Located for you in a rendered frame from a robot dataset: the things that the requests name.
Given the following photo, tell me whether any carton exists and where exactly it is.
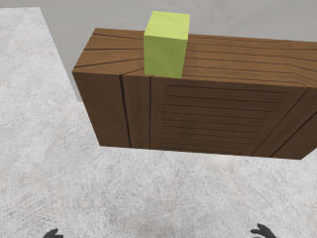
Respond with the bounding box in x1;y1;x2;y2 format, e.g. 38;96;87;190
144;11;190;79

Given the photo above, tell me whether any pedestal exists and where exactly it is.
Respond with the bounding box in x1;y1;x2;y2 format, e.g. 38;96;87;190
72;28;317;160

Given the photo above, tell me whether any left robot hand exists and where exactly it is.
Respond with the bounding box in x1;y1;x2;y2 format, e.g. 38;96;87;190
43;228;63;238

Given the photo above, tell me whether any right robot hand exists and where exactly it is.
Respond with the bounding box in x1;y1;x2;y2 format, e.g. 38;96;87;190
251;223;276;238

